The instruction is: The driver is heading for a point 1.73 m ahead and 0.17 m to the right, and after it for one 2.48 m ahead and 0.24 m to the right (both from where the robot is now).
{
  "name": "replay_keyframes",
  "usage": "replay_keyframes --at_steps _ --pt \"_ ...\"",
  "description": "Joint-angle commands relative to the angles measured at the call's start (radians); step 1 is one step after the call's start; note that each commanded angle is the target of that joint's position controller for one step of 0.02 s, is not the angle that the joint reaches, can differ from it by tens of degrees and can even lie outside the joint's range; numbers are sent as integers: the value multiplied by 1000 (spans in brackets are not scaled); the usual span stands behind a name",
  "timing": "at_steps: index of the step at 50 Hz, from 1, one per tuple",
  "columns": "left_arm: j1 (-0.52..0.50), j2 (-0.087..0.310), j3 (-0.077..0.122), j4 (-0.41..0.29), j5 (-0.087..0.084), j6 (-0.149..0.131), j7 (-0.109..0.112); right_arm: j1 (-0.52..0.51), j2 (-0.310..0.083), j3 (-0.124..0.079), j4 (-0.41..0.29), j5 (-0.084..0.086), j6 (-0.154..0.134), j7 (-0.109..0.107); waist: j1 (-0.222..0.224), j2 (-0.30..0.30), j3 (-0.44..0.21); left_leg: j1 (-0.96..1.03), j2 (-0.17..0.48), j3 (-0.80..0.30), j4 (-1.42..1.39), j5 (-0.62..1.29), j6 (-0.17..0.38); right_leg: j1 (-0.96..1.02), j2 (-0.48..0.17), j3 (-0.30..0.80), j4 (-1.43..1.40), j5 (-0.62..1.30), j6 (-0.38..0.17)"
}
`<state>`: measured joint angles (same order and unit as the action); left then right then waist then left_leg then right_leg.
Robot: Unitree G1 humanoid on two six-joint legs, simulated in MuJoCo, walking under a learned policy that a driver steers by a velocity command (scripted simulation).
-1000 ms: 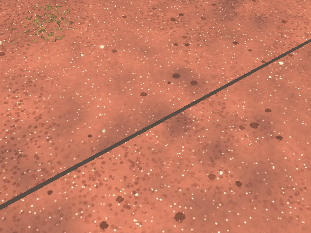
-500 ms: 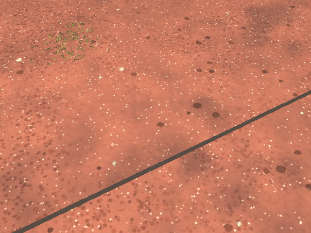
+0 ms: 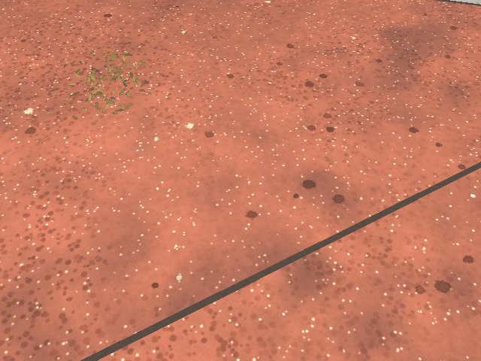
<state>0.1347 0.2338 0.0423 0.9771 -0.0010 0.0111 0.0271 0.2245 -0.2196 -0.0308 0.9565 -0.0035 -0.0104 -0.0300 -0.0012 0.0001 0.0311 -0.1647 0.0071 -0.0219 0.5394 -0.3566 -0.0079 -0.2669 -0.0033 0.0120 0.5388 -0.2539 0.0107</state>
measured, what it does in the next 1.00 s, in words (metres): stands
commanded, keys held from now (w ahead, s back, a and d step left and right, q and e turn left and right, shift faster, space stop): no key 1.00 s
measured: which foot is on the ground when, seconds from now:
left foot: down 0.00-1.00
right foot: down 0.00-1.00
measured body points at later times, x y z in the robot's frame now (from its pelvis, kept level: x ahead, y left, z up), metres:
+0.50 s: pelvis -0.01 +0.00 +0.00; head +0.00 +0.01 +0.45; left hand +0.05 +0.26 -0.15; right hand +0.01 -0.24 -0.15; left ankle -0.04 +0.12 -0.73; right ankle +0.02 -0.13 -0.73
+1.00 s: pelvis -0.01 +0.00 +0.00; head +0.00 +0.00 +0.45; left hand +0.02 +0.25 -0.15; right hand -0.03 -0.23 -0.15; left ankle -0.04 +0.12 -0.73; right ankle +0.02 -0.13 -0.73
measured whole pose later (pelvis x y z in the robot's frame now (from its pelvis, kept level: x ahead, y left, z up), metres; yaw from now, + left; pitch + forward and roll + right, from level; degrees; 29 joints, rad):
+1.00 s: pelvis -0.01 +0.00 +0.00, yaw -1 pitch -1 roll +0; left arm 0.21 0.19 0.02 1.13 0.00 0.02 0.05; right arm 0.32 -0.17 -0.01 1.10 0.00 -0.02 -0.04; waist 0.00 -0.01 0.04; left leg -0.15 0.00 0.00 0.49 -0.32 0.00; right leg -0.27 -0.01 0.03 0.50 -0.22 0.02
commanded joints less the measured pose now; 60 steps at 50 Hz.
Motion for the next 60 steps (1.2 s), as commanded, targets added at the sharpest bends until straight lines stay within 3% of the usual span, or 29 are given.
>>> replay_keyframes --at_steps 1,26,60 --pt "-3 105 21 -17 -1 -3 7 37 -109 -22 -13 0 -7 -3 1 7 -47 -64 32 -23 -95 311 21 115 -33 29 -47 300 -38" --pt "34 80 10 110 0 3 18 98 -73 0 101 -2 -8 -10 6 4 16 -98 15 -1 -165 133 19 92 -22 22 -103 149 -23" --pt "124 46 -7 134 -3 -1 23 198 -33 12 130 3 -10 -11 4 2 30 -107 9 10 -164 149 20 77 -18 22 -100 164 -24"
Next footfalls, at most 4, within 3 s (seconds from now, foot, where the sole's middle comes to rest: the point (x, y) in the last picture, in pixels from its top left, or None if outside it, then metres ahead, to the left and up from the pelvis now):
2.08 left None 0.45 0.11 -0.77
2.54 right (284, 314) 0.65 -0.10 -0.77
2.80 left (199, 344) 0.56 0.14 -0.77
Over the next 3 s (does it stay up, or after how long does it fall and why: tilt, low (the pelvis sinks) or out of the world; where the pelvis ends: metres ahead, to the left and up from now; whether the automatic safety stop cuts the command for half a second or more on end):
stays up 0.55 0.02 0.00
